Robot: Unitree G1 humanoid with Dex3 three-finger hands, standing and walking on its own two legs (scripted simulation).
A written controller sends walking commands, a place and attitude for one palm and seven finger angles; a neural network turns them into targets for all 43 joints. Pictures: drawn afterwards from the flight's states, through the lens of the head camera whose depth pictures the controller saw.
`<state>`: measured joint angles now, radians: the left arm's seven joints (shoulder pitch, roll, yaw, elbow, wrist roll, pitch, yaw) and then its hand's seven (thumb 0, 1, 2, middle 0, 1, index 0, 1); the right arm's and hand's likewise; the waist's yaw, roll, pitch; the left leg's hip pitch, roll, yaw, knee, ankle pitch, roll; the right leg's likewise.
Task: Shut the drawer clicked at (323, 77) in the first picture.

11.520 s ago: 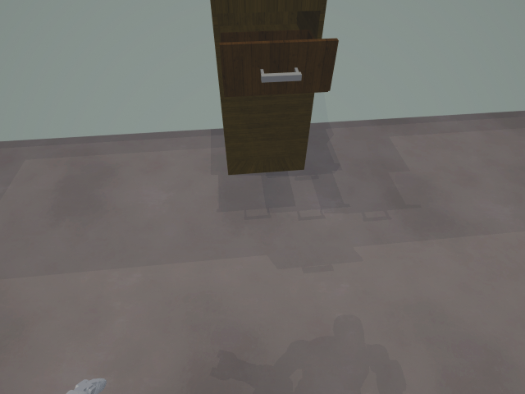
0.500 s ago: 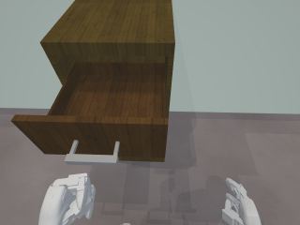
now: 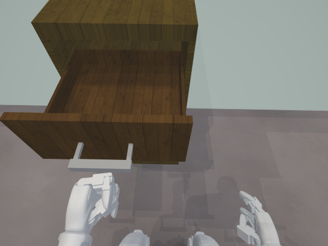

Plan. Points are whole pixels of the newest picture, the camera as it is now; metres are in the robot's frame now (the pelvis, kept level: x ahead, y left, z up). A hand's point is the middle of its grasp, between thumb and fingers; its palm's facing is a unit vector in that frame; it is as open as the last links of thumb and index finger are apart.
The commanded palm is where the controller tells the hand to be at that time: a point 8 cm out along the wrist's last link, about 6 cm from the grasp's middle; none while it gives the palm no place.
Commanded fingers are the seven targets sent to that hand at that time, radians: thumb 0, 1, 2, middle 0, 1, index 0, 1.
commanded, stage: bring the fist close to the handle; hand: left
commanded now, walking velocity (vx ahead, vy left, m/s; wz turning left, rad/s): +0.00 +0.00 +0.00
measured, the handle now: (103, 156) +0.31 +0.15 +0.06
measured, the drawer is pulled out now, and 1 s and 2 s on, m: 0.28 0.28 0.14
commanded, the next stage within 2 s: push the drawer shut in 0.42 s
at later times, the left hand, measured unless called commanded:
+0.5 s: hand (113, 200) +0.21 +0.11 +0.05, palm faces +0.02 -1.00 -0.04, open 3.3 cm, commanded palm +0.19 +0.17 +0.06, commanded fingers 0.00 0.90 0.90 -1.40 -1.60 -1.40 -1.60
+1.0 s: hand (117, 190) +0.24 +0.11 +0.05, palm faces -0.01 -1.00 -0.05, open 3.2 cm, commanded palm +0.24 +0.17 +0.06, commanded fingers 0.00 0.90 0.90 -1.40 -1.60 -1.40 -1.60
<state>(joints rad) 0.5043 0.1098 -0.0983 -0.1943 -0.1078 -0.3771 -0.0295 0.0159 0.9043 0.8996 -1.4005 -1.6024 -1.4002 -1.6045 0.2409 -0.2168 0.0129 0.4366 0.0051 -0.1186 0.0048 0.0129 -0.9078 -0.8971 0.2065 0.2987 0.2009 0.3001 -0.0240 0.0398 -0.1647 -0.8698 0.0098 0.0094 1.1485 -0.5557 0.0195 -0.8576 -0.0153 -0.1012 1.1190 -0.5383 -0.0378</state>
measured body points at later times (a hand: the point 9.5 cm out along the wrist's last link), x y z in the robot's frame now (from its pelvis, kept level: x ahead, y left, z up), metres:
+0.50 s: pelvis +0.00 -0.01 +0.00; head +0.07 -0.01 +0.44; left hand +0.21 +0.17 +0.06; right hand +0.18 -0.24 -0.08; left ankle +0.00 +0.11 -0.65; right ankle +0.00 -0.10 -0.65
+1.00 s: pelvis -0.01 -0.01 +0.00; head +0.07 -0.02 +0.44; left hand +0.23 +0.16 +0.05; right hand +0.17 -0.25 -0.09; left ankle +0.00 +0.11 -0.65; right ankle +0.00 -0.10 -0.65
